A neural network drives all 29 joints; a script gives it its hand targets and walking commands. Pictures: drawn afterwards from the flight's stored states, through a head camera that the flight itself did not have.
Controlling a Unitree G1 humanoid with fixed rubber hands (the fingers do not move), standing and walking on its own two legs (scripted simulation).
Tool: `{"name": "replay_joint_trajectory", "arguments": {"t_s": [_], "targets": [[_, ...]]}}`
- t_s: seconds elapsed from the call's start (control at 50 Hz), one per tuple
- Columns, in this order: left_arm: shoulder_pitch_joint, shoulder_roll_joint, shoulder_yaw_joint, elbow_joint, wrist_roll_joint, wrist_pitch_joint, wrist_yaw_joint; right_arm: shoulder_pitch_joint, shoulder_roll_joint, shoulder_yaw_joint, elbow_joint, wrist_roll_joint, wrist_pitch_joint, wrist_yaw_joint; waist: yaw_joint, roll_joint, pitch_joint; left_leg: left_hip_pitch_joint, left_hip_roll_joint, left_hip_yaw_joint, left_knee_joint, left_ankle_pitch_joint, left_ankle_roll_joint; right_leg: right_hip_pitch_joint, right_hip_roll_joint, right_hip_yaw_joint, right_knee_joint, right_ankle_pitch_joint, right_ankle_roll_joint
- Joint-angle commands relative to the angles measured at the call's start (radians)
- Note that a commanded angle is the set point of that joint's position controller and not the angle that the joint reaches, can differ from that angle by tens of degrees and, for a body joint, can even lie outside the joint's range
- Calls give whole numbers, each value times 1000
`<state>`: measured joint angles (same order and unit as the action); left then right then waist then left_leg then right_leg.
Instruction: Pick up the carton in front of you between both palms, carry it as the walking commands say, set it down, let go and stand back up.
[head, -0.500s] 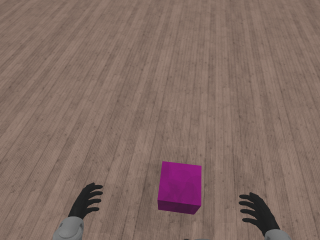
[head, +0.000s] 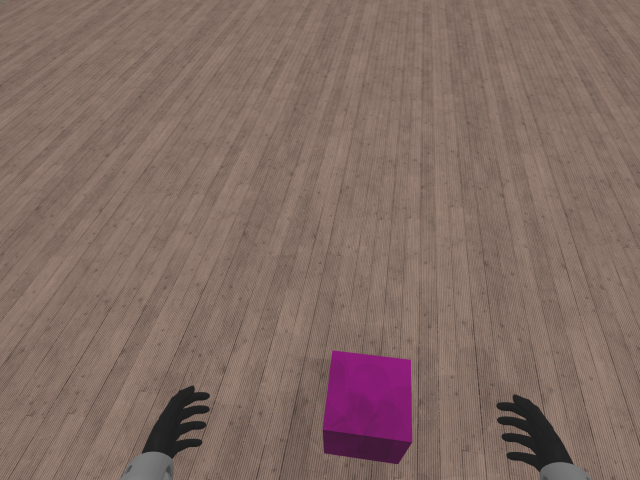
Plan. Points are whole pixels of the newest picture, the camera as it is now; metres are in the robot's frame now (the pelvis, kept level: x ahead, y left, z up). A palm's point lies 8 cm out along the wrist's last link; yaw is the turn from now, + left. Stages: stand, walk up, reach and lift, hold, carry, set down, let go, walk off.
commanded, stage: stand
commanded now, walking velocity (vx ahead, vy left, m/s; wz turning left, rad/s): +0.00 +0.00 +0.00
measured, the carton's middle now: (365, 408) +0.39 -0.08 -0.65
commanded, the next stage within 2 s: none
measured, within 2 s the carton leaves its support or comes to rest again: neither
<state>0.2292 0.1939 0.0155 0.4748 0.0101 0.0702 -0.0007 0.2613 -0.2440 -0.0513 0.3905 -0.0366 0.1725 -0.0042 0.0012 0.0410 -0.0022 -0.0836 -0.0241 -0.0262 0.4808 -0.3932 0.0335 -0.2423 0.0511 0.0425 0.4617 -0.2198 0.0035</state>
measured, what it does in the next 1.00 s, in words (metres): stands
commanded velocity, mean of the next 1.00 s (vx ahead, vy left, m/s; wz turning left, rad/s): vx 0.00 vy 0.00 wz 0.00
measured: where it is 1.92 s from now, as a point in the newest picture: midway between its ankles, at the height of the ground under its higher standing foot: outside the picture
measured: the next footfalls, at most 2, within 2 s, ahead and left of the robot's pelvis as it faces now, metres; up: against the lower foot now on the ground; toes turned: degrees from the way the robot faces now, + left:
none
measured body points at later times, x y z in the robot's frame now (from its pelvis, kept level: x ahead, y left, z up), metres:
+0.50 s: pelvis +0.00 -0.04 +0.00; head +0.00 -0.05 +0.45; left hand +0.13 +0.26 -0.09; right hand +0.14 -0.32 -0.11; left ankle -0.09 +0.09 -0.74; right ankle +0.01 -0.13 -0.74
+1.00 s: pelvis -0.01 -0.04 +0.00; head -0.01 -0.05 +0.45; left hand +0.09 +0.28 -0.10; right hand +0.10 -0.33 -0.12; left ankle -0.09 +0.09 -0.74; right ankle +0.01 -0.13 -0.74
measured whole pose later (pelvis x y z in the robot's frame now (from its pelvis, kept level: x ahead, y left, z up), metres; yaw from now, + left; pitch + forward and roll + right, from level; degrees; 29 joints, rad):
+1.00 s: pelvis -0.01 -0.04 +0.00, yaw +3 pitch -1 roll +0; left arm 0.13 0.35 0.05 0.95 0.02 0.00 0.01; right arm 0.22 -0.37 -0.01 0.87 -0.03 -0.01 -0.03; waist 0.01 0.03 0.01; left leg -0.04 -0.02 -0.08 0.39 -0.33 0.00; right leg -0.22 0.04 -0.01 0.45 -0.21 -0.04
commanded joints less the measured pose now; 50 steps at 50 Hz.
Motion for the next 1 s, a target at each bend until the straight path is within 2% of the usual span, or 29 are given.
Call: {"name": "replay_joint_trajectory", "arguments": {"t_s": [0.0, 0.04, 0.06, 0.08, 0.18, 0.2, 0.22, 0.26, 0.34, 0.44, 0.46, 0.56, 0.6, 0.62, 0.74, 0.78, 0.8, 0.84, 0.88, 0.9, 0.94, 0.98], "targets": [[-72, 226, 72, 103, 50, -46, 23, -32, -178, -40, 100, -9, -129, -27, -12, 33, -25, -150, 77, -66, -66, 232, -65, 53, -103, 29, 49, 117, -35], [-107, 215, 63, 122, 42, -65, 18, -58, -172, -32, 121, -11, -147, -22, -11, -23, -53, -156, 74, -77, -68, 187, -48, 63, -105, 43, 43, 109, -32], [-121, 221, 68, 134, 43, -68, 15, -58, -182, -31, 136, -11, -154, -20, -12, -40, -38, -156, 81, -87, -72, 207, -51, 56, -101, 48, 45, 130, -33], [-126, 224, 65, 150, 41, -70, 14, -65, -193, -36, 147, -8, -159, -20, -9, -29, -51, -162, 82, -94, -65, 219, -46, 59, -102, 47, 53, 142, -33], [-122, 259, 75, 200, 36, -78, 13, -52, -217, -36, 196, -4, -171, -20, -10, -74, -48, -145, 83, -103, -52, 280, -41, 76, -125, 71, 45, 220, -40], [-114, 260, 76, 211, 30, -80, 13, -43, -221, -35, 212, -4, -171, -20, -5, -66, -52, -142, 82, -100, -53, 282, -38, 83, -124, 72, 42, 219, -40], [-110, 263, 77, 222, 34, -83, 15, -50, -220, -31, 219, -4, -173, -22, -1, -61, -50, -145, 76, -97, -54, 250, -33, 89, -129, 81, 27, 210, -45], [-120, 276, 79, 239, 35, -84, 18, -40, -218, -30, 236, -5, -172, -23, -4, -101, -56, -128, 67, -91, -51, 203, -35, 89, -144, 109, -15, 155, -42], [-119, 294, 81, 267, 32, -87, 20, -30, -222, -19, 271, -3, -179, -24, -4, -95, -56, -118, 65, -91, -55, 198, -35, 112, -157, 126, -40, 198, -44], [-120, 300, 82, 302, 27, -89, 21, -27, -236, -17, 305, 1, -182, -29, -2, -49, -54, -105, 70, -90, -59, 254, -43, 135, -164, 126, -46, 282, -54], [-122, 299, 82, 315, 27, -88, 22, -32, -239, -15, 320, -1, -181, -30, -2, -30, -42, -108, 72, -87, -71, 256, -43, 138, -156, 114, -45, 287, -51], [-125, 293, 78, 339, 22, -86, 19, -35, -241, -5, 344, 3, -186, -34, 1, -31, -48, -101, 95, -97, -99, 282, -40, 155, -148, 94, -27, 297, -56], [-122, 293, 74, 354, 21, -87, 19, -40, -248, -7, 356, 4, -187, -34, 5, -7, -38, -100, 98, -103, -106, 269, -37, 153, -148, 96, -36, 277, -54], [-138, 302, 77, 358, 19, -83, 18, -43, -247, -4, 360, 4, -186, -35, 3, -28, -32, -102, 96, -106, -111, 261, -39, 151, -146, 93, -38, 266, -50], [-142, 306, 71, 391, 15, -85, 15, -49, -267, 1, 396, 2, -189, -31, 4, -31, -10, -101, 99, -111, -139, 198, -29, 137, -145, 105, -67, 183, -47], [-149, 310, 67, 399, 13, -83, 14, -46, -266, 3, 406, 3, -194, -31, 1, -44, -2, -114, 106, -118, -149, 215, -28, 141, -147, 97, -62, 193, -50], [-136, 317, 67, 406, 12, -85, 15, -52, -277, 3, 412, 6, -191, -30, 9, -35, -11, -107, 104, -115, -148, 212, -27, 154, -147, 105, -64, 203, -52], [-147, 318, 63, 412, 11, -85, 14, -52, -271, 8, 422, 7, -194, -31, 2, -32, -4, -112, 107, -120, -160, 230, -26, 158, -151, 102, -59, 221, -55], [-143, 324, 63, 423, 12, -85, 13, -63, -274, 10, 431, 4, -195, -30, 6, -28, 11, -123, 104, -124, -171, 202, -27, 155, -148, 101, -69, 185, -48], [-147, 323, 63, 426, 11, -87, 14, -66, -276, 9, 433, 4, -194, -31, 12, -52, 14, -118, 108, -124, -172, 208, -24, 145, -148, 100, -76, 180, -46], [-152, 316, 57, 430, 8, -85, 13, -67, -274, 13, 441, 7, -197, -30, 5, -35, -15, -103, 114, -124, -166, 250, -25, 166, -151, 100, -64, 232, -51], [-155, 320, 56, 439, 8, -86, 12, -66, -283, 15, 454, 5, -198, -31, 7, -28, -25, -95, 113, -123, -177, 252, -27, 177, -157, 101, -65, 225, -52]]}}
